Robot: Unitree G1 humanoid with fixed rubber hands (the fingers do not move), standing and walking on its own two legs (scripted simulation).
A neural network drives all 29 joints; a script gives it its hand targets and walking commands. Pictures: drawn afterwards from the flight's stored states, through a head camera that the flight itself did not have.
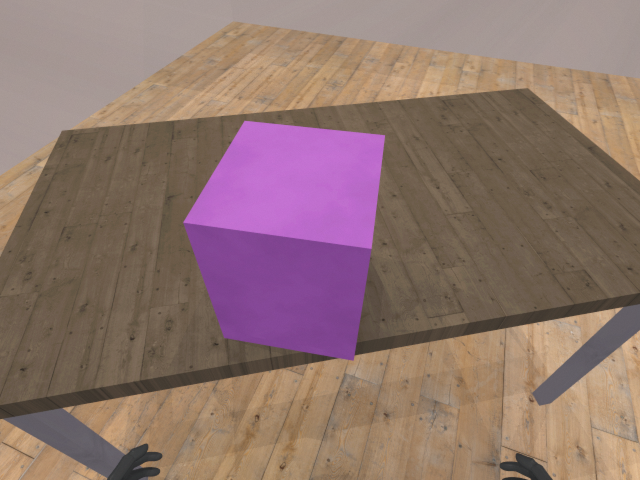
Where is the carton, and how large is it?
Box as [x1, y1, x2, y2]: [183, 121, 384, 360]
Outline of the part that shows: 244,121 183,222 223,335 227,338 353,360 371,248 384,135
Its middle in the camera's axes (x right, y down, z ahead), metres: -0.03 +0.01 +0.56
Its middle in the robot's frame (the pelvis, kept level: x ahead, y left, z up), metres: +0.43 +0.04 +0.06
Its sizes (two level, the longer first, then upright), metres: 0.210 0.200 0.250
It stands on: a table, 0.70 m high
